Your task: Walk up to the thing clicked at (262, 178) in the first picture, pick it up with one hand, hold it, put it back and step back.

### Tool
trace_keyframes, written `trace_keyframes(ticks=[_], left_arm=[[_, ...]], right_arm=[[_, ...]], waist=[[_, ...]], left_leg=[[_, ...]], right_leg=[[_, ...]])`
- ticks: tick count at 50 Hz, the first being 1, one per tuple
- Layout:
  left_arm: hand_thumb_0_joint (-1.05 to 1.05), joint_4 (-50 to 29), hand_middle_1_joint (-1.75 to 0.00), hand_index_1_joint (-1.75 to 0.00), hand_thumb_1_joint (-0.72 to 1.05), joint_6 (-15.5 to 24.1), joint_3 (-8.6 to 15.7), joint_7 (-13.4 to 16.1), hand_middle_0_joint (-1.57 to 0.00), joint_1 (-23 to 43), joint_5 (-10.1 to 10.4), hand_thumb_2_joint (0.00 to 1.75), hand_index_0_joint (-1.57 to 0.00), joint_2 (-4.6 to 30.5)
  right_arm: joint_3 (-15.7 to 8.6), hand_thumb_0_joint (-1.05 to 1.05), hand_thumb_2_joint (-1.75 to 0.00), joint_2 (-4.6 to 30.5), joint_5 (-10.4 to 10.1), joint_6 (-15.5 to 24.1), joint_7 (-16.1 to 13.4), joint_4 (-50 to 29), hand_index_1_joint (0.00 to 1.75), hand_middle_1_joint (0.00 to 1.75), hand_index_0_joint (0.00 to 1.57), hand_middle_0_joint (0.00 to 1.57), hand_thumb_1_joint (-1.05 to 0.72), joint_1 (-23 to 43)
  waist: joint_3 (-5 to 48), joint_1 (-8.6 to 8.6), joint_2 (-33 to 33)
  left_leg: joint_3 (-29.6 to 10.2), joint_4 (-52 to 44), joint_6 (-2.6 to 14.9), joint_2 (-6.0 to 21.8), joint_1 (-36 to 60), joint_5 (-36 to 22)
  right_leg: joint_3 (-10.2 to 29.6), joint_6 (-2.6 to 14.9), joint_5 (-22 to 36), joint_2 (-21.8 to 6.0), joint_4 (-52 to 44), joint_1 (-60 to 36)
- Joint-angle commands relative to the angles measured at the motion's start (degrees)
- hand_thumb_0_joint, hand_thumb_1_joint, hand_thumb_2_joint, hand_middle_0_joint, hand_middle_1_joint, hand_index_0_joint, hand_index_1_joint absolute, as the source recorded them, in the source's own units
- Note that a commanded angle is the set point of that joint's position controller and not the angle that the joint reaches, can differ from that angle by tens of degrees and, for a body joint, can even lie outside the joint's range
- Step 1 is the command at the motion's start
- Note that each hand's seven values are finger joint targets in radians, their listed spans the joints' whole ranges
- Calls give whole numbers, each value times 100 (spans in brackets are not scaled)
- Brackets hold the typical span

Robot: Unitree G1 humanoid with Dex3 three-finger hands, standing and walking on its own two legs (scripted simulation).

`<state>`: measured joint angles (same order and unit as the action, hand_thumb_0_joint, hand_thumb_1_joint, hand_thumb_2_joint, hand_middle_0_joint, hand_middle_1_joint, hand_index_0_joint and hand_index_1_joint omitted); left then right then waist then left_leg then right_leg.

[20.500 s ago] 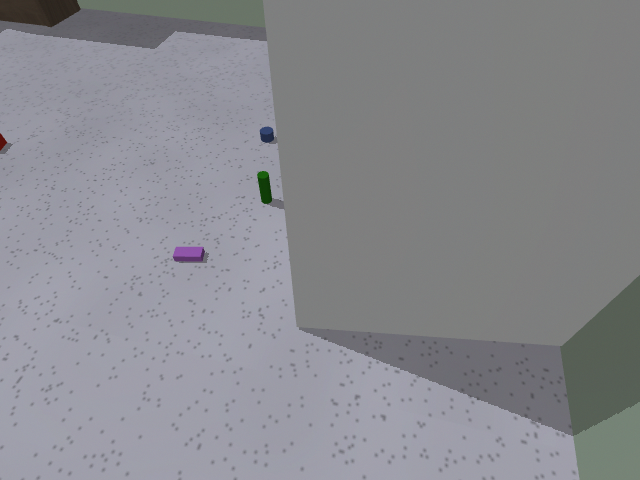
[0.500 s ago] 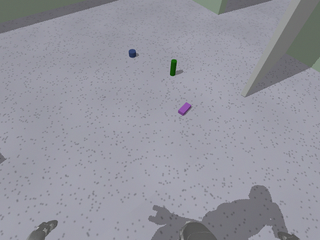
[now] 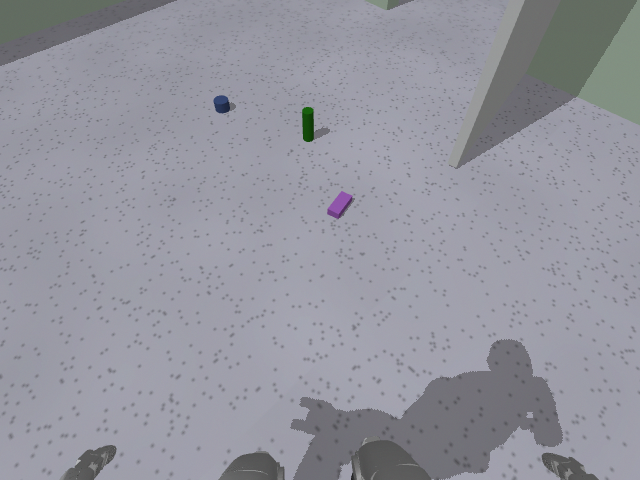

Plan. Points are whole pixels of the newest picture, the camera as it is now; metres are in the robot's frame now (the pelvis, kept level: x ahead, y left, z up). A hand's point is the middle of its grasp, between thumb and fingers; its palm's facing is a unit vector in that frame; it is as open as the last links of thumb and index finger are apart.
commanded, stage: walk up
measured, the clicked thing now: (308, 125) +1.52 +0.06 -0.66
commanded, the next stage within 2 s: stand in 1.14 s
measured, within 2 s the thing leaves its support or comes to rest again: neither
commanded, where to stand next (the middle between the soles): +0.07 +0.02 m, yaw -9 degrees
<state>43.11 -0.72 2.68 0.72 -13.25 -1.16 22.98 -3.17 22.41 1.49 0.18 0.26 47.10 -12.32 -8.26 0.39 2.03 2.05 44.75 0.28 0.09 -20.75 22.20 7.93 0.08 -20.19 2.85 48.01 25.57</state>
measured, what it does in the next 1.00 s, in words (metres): steps on the spot: right foot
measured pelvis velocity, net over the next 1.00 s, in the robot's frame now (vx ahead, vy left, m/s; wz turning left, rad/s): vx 0.00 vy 0.00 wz -0.21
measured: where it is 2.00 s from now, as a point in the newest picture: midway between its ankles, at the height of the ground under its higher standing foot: outside the picture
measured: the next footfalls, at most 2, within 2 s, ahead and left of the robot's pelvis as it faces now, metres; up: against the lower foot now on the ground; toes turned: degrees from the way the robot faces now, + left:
right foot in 0.28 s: +0.02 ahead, -0.14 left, +0.00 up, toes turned -5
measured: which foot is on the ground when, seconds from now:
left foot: down 0.00-1.00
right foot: down 0.00-0.00, up 0.02-0.26, down 0.28-1.00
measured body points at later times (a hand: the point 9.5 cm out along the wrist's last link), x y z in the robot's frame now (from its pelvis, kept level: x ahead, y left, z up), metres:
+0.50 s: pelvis +0.00 -0.01 +0.02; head +0.02 -0.04 +0.46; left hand +0.10 +0.30 -0.08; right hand +0.04 -0.33 -0.11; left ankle +0.05 +0.14 -0.69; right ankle -0.01 -0.14 -0.70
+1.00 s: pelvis +0.00 +0.00 +0.03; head +0.01 -0.01 +0.48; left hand +0.15 +0.28 -0.09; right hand +0.02 -0.32 -0.10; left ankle +0.06 +0.14 -0.70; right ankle -0.02 -0.14 -0.70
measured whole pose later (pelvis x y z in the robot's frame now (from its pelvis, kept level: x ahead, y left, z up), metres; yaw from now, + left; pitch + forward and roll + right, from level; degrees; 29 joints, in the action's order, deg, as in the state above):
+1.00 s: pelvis +0.00 +0.00 +0.03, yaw -12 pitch -3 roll +0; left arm 61.9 1.9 0.1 0.3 -6.4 -0.3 20.3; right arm -1.1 21.6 0.1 0.0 1.6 62.0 -5.4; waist -4.5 -0.8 -0.9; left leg 4.0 30.9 -2.1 4.7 -13.5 14.3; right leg 6.8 -1.8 -16.4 0.6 31.7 12.6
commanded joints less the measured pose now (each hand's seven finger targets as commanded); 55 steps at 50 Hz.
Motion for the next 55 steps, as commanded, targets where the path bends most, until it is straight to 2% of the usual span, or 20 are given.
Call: trace_keyframes(ticks=[1,2,5,10,13,14,15,16,17,20,24,26,28,29,30,31,33,35,39,55], left_arm=[[0,-336,-30,-30,90,130,334,206,-20,-81,26,90,-20,1235],[0,-250,-30,-30,90,159,365,183,-20,-130,2,90,-20,1402],[0,17,-30,-30,90,179,424,14,-20,-207,72,90,-20,1224],[0,196,-30,-30,90,320,313,-65,-20,-189,63,90,-20,1014],[0,591,-30,-30,90,426,334,30,-20,-777,-10,90,-20,955],[0,656,-30,-30,90,490,402,88,-20,-883,-51,90,-20,1119],[0,610,-30,-30,90,558,470,137,-20,-826,-117,90,-20,1458],[0,437,-30,-30,90,592,470,166,-20,-415,-122,90,-20,1720],[0,396,-30,-30,90,549,498,153,-20,-285,-81,90,-20,2028],[0,438,-30,-30,90,572,358,135,-20,-151,21,90,-20,1442],[0,454,-30,-30,90,545,270,122,-20,120,20,90,-20,1436],[0,434,-30,-30,90,450,200,106,-20,460,90,90,-20,1233],[0,439,-30,-30,90,410,94,97,-20,382,164,90,-20,874],[0,637,-30,-30,90,366,109,129,-20,143,180,90,-20,965],[0,852,-30,-30,90,359,127,140,-20,-80,132,90,-20,1048],[0,1008,-30,-30,90,389,133,121,-20,-243,107,90,-20,1042],[0,1099,-30,-30,90,467,158,76,-20,-61,67,90,-20,1159],[0,1077,-30,-30,90,475,182,67,-20,444,86,90,-20,1366],[0,1283,-30,-30,90,417,51,67,-20,515,133,90,-20,1034],[0,1761,-30,-30,90,371,-14,46,-20,1023,102,90,-20,1010]], right_arm=[[-545,0,-90,2037,19,259,-69,-460,30,30,20,20,-90,-184],[-571,0,-90,1951,19,262,-70,-533,30,30,20,20,-90,79],[-390,0,-90,1512,48,284,-115,-490,30,30,20,20,-90,86],[-380,0,-90,1627,97,190,-4,-451,30,30,20,20,-90,-69],[-287,0,-90,1463,32,44,60,-502,30,30,20,20,-90,199],[-176,0,-90,1148,4,32,59,-495,30,30,20,20,-90,79],[-51,0,-90,744,-59,32,55,-563,30,30,20,20,-90,22],[0,0,-90,696,-69,8,33,-597,30,30,20,20,-90,172],[-182,0,-90,1217,-21,7,-51,-498,30,30,20,20,-90,323],[-199,0,-90,1199,-104,92,-1,-206,30,30,20,20,-90,215],[-180,0,-90,1088,-114,117,8,74,30,30,20,20,-90,-37],[-226,0,-90,1097,-102,162,-4,336,30,30,20,20,-90,-325],[-282,0,-90,1446,-42,226,-35,334,30,30,20,20,-90,-197],[-269,0,-90,1652,-85,230,-1,318,30,30,20,20,-90,132],[-265,0,-90,1619,-78,210,25,290,30,30,20,20,-90,571],[-184,0,-90,1473,-70,177,36,307,30,30,20,20,-90,797],[-60,0,-90,1155,-118,132,53,358,30,30,20,20,-90,794],[-36,0,-90,1044,-109,122,56,606,30,30,20,20,-90,500],[-37,0,-90,1194,-119,188,58,811,30,30,20,20,-90,770],[-6,0,-90,1066,-156,111,39,1293,30,30,20,20,-90,1094]], waist=[[960,-267,-1398],[703,-137,-1310],[461,-69,-1107],[767,-274,-1684],[959,103,-1323],[1092,159,-764],[1010,139,356],[688,36,564],[481,119,496],[494,-51,323],[902,-157,832],[937,-379,640],[1131,-290,-235],[1098,-101,-664],[914,85,-752],[821,231,-731],[704,112,-330],[556,-138,-200],[764,12,-550],[1014,-112,-111]], left_leg=[[-3572,-2506,1767,2855,738,-294],[-3420,-2515,1922,2881,378,-215],[-1350,-2066,1085,1510,443,-1030],[-972,-1924,1082,1383,797,-265],[-518,-1025,851,1250,285,-621],[-353,-313,662,1127,-67,-907],[-116,549,283,724,-857,-280],[-96,662,18,344,-1545,834],[-477,944,42,628,-1081,1125],[-454,491,136,637,-835,696],[-79,-451,165,357,438,-105],[-97,-1282,208,321,1291,-1264],[-1459,-2053,604,1316,1395,-1326],[-2048,-2333,1069,1880,728,-410],[-2032,-2386,1148,1950,189,128],[-1584,-2229,887,1655,-61,232],[-672,-1501,334,782,-15,-186],[-354,-1306,139,514,351,-135],[-827,-2057,386,1006,630,-630],[-183,-2096,215,839,1453,-1080]], right_leg=[[155,51,-1504,130,1600,798],[137,27,-1373,-132,1828,660],[-183,95,-722,-14,1401,535],[-869,4,-808,-62,-360,-150],[-1121,86,266,102,-2026,-1445],[-593,129,413,-84,-2371,-2024],[1069,407,493,-923,-2612,-2277],[2626,1047,380,-1935,-2841,-1995],[2816,1606,720,-2270,-2550,-1238],[1396,1169,2034,-1551,-2207,-1530],[725,913,2812,-1158,-1763,-869],[308,603,2033,-877,-1421,-267],[-130,188,848,-295,-749,-63],[-477,157,-357,-119,-518,-515],[-528,160,-722,-242,-511,-971],[-375,209,-544,-311,-1104,-1319],[550,431,361,-627,-1983,-1203],[1035,568,124,-958,-2255,-679],[35,262,1024,-432,-1818,-1013],[370,217,1546,-687,-2498,-1081]])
